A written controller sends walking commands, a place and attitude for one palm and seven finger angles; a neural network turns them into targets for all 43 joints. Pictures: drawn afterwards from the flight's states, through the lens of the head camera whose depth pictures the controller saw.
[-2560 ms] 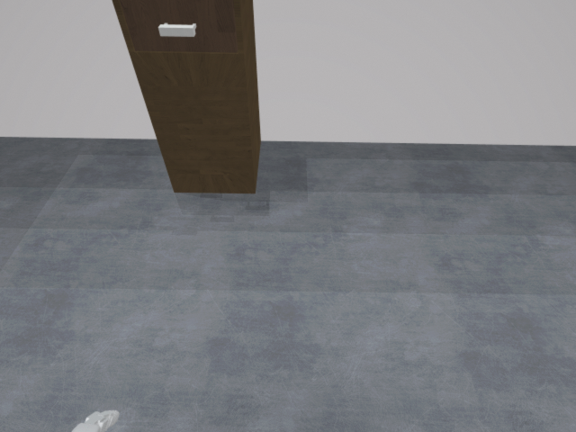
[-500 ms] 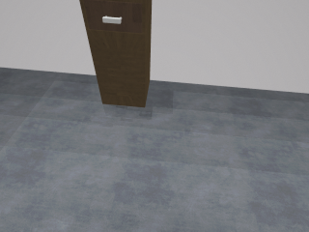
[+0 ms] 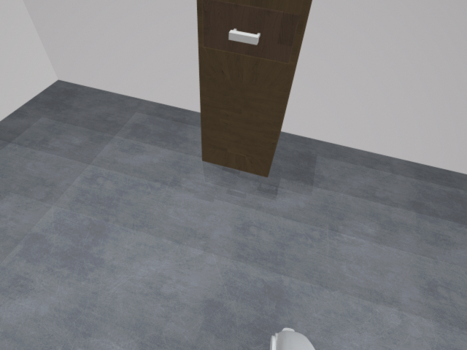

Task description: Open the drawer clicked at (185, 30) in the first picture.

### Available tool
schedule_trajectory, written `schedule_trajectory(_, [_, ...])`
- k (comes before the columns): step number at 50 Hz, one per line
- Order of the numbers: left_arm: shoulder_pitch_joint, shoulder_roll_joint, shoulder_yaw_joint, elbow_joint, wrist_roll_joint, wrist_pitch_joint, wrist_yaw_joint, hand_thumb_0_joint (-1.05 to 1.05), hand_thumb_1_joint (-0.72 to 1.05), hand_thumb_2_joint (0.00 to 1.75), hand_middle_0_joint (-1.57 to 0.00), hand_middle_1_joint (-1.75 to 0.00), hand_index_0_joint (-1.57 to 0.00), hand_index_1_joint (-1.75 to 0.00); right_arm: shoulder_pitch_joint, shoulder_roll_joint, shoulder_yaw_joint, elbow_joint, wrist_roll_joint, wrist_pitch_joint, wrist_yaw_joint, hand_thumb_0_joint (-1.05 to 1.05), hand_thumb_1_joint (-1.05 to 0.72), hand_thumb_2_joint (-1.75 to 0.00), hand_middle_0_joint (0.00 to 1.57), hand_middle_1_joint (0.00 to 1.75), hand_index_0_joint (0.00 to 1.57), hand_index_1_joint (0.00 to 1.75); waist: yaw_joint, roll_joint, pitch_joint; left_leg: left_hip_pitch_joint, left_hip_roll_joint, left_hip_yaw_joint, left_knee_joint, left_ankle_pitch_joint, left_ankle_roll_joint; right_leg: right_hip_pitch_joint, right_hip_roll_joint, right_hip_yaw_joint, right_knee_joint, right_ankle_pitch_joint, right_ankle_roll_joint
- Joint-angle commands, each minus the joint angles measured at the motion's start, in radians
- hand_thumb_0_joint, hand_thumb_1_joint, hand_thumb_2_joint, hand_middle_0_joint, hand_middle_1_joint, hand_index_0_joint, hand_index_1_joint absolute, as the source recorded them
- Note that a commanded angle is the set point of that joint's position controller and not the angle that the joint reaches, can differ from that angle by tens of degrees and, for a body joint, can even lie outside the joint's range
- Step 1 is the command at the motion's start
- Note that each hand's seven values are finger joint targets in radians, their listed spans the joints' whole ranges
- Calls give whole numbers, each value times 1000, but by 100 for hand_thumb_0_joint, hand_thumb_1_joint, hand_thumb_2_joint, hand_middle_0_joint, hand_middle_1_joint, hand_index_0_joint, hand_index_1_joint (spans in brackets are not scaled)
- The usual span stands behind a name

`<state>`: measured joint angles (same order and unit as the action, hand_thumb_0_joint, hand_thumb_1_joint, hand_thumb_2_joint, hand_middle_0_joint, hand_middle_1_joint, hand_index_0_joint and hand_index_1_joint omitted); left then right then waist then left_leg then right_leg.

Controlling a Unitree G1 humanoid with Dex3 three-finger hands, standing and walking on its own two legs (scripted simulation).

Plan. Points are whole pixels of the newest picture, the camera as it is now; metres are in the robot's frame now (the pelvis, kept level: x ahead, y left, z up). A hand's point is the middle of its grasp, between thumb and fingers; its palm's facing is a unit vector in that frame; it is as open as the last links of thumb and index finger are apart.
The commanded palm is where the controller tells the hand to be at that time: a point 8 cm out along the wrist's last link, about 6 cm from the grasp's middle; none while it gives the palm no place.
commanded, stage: walk to a spot facing it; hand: left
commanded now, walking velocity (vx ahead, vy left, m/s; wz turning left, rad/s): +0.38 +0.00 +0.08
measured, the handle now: (245, 35) +1.18 +0.00 +0.02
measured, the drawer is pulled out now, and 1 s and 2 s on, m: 0.00 0.00 0.00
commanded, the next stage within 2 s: turn to face it in 0.46 s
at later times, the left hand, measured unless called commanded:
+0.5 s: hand (168, 314) +0.23 +0.14 -0.18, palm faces +0.19 -0.96 -0.22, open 7.3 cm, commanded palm none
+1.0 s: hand (150, 268) +0.33 +0.20 -0.19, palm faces +0.15 -0.97 -0.19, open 7.4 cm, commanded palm none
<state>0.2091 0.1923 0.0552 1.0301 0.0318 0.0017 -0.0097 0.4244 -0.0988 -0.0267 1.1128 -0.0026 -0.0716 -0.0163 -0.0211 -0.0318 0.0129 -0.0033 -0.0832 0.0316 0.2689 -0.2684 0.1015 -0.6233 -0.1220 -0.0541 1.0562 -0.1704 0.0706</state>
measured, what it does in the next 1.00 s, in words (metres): walks ahead: right foot, then left foot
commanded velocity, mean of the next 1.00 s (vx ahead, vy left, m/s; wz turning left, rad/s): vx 0.14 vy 0.00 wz -0.07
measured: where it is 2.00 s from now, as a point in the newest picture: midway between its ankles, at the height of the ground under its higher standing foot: (233, 323)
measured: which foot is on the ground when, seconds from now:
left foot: down 0.00-0.24, up 0.26-0.68, down 0.70-1.00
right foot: up 0.00-0.22, down 0.24-0.72, up 0.74-1.00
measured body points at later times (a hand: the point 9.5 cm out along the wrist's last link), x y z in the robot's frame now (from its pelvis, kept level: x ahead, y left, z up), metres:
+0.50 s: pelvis +0.24 -0.05 -0.01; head +0.26 -0.05 +0.44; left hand +0.22 +0.19 -0.16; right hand +0.30 -0.28 -0.16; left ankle +0.26 +0.10 -0.66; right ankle +0.25 -0.12 -0.74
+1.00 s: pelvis +0.32 +0.02 -0.01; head +0.34 +0.03 +0.44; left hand +0.32 +0.25 -0.17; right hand +0.46 -0.19 -0.14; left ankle +0.39 +0.11 -0.74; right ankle +0.33 -0.12 -0.68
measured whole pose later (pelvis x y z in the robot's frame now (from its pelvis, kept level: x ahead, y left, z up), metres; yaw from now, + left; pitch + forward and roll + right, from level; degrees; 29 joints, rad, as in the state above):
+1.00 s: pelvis +0.32 +0.02 -0.01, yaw +2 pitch -2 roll -1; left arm 0.28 0.16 0.09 1.02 0.02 0.06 0.01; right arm 0.08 -0.13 -0.05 0.98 -0.01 -0.01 -0.02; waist 0.04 0.00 0.07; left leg -0.28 0.11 0.30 0.51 -0.18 0.06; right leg -0.46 -0.10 -0.09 1.05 -0.43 0.04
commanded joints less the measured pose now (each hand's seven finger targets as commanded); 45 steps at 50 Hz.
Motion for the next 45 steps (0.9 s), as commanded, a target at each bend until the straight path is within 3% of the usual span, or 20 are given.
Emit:
schedule_trajectory(1, [-135, 42, 3, -92, -9, -31, -3, 0, 90, 90, -20, -30, -20, -30, 146, -144, -28, 11, -6, -18, -22, 0, -90, -90, 20, 30, 20, 30, -34, 124, 136, 79, 289, -179, -71, 505, 42, -160, -4, -26, -123, 10, -7])
schedule_trajectory(6, [-221, 25, -1, -120, -16, -49, -7, 0, 90, 90, -20, -30, -20, -30, 156, -158, -30, 29, -16, -16, -28, 0, -90, -90, 20, 30, 20, 30, -53, 130, 152, 68, 293, -151, -12, 685, 46, 10, 45, -59, -377, -15, -61])
schedule_trajectory(8, [-105, 42, 7, -99, -15, -55, -2, 0, 90, 90, -20, -30, -20, -30, 117, -188, -37, 25, -13, -16, -29, 0, -90, -90, 20, 30, 20, 30, 8, 137, 98, 61, 302, -138, 100, 896, 46, 163, 90, -72, -418, -46, -93])
schedule_trajectory(10, [127, 81, 23, -32, -6, -67, 5, 0, 90, 90, -20, -30, -20, -30, 75, -210, -44, 14, -8, -14, -27, 0, -90, -90, 20, 30, 20, 30, 112, 86, -13, -14, 257, -108, 360, 920, 5, 454, 121, -79, -505, 26, -118])
schedule_trajectory(11, [277, 150, 41, 7, 4, -82, 13, 0, 90, 90, -20, -30, -20, -30, 76, -192, -43, 0, 0, -15, -16, 0, -90, -90, 20, 30, 20, 30, 169, -12, -111, -219, 200, -80, 630, 654, -22, 727, -19, 79, -531, 46, -170])
schedule_trajectory(12, [370, 241, 63, 29, 5, -82, 26, 0, 90, 90, -20, -30, -20, -30, 147, -130, -33, -27, 9, -20, -6, 0, -90, -90, 20, 30, 20, 30, 155, -245, -249, -489, 6, -26, 976, -120, -61, 946, -323, 554, -647, 113, -284])
schedule_trajectory(13, [335, 250, 64, 33, -16, -77, 26, 0, 90, 90, -20, -30, -20, -30, 84, -142, -38, -32, 6, -15, -5, 0, -90, -90, 20, 30, 20, 30, 142, -150, -196, -540, 49, -96, 1137, -253, -37, 843, -375, 633, -753, 11, -324])
schedule_trajectory(14, [219, 202, 55, 7, -15, -76, 24, 0, 90, 90, -20, -30, -20, -30, 49, -128, -44, -32, 1, -10, 1, 0, -90, -90, 20, 30, 20, 30, 104, -110, -73, -559, 114, -100, 1169, -161, -32, 684, -348, 561, -814, -205, -300])
schedule_trajectory(16, [91, 96, 18, -19, -12, -84, 27, 0, 90, 90, -20, -30, -20, -30, -34, -92, -34, -47, -16, 11, 13, 0, -90, -90, 20, 30, 20, 30, 40, -3, 82, -544, 183, -91, 1106, -41, -44, 386, -276, 352, -854, -196, -232])
schedule_trajectory(20, [107, 42, -5, -2, -6, -97, 29, 0, 90, 90, -20, -30, -20, -30, -9, -65, -31, -41, -23, 59, 25, 0, -90, -90, 20, 30, 20, 30, -13, -52, 64, -519, 200, -48, 985, 22, -85, 315, -194, 45, -848, 108, -169])
schedule_trajectory(27, [154, 85, 2, 1, -9, -91, 34, 0, 90, 90, -20, -30, -20, -30, -248, -81, -25, -150, -16, 71, 55, 0, -90, -90, 20, 30, 20, 30, 17, -80, 78, -576, 206, 64, 645, 113, -131, 438, -166, -139, -793, 449, -155])
schedule_trajectory(31, [243, 87, -16, 40, -7, -80, 42, 0, 90, 90, -20, -30, -20, -30, -288, -62, -9, -147, -20, 53, 46, 0, -90, -90, 20, 30, 20, 30, 50, -80, 46, -450, 152, 93, 439, 125, -102, 528, -163, -96, -710, 625, -162])
schedule_trajectory(33, [238, 81, -19, 49, -11, -71, 47, 0, 90, 90, -20, -30, -20, -30, -195, -80, -9, -109, -24, 39, 28, 0, -90, -90, 20, 30, 20, 30, 13, -75, -17, -271, 121, 102, 294, 200, -92, 539, -129, -87, -591, 666, -151])
schedule_trajectory(34, [233, 78, -23, 52, -16, -65, 49, 0, 90, 90, -20, -30, -20, -30, -120, -119, -16, -79, -27, 32, 20, 0, -90, -90, 20, 30, 20, 30, -18, -43, -75, -124, 148, 97, 215, 387, -90, 508, -100, -90, -484, 602, -124])
schedule_trajectory(35, [257, 47, -29, 50, -27, -61, 51, 0, 90, 90, -20, -30, -20, -30, -42, -200, -30, -65, -30, 23, 8, 0, -90, -90, 20, 30, 20, 30, -38, 74, -178, 104, 298, -12, 248, 770, -49, 377, -31, -109, -342, 326, -80])
schedule_trajectory(36, [322, 2, -37, 54, -42, -53, 52, 0, 90, 90, -20, -30, -20, -30, -8, -277, -41, -58, -20, 21, -2, 0, -90, -90, 20, 30, 20, 30, -30, 277, -291, 259, 521, -205, 253, 1160, 76, 242, 57, -96, -136, -336, -47])
schedule_trajectory(37, [298, 28, -32, 41, -35, -41, 53, 0, 90, 90, -20, -30, -20, -30, -30, -305, -43, -67, -8, 31, -12, 0, -90, -90, 20, 30, 20, 30, -34, 251, -263, 172, 575, -183, 200, 1117, 134, 243, 58, -15, 17, -549, -49])
schedule_trajectory(38, [251, 30, -24, 42, -33, -26, 54, 0, 90, 90, -20, -30, -20, -30, -98, -276, -37, -78, -13, 31, -23, 0, -90, -90, 20, 30, 20, 30, -23, 194, -187, 89, 568, -154, 155, 967, 134, 195, 39, 17, 90, -501, -44])
schedule_trajectory(41, [179, 34, 6, 23, -15, 5, 34, 0, 90, 90, -20, -30, -20, -30, -238, -211, -28, -126, -16, 40, -20, 0, -90, -90, 20, 30, 20, 30, 11, 157, -33, -147, 492, -19, 79, 590, 68, 176, 4, 22, 113, -371, -33])
schedule_trajectory(45, [201, 5, 27, -3, -9, 46, 20, 0, 90, 90, -20, -30, -20, -30, -292, -203, -40, -149, -16, 52, -14, 0, -90, -90, 20, 30, 20, 30, 45, 173, 6, -298, 458, 57, -23, 137, 31, 205, 15, -18, 74, -273, -26])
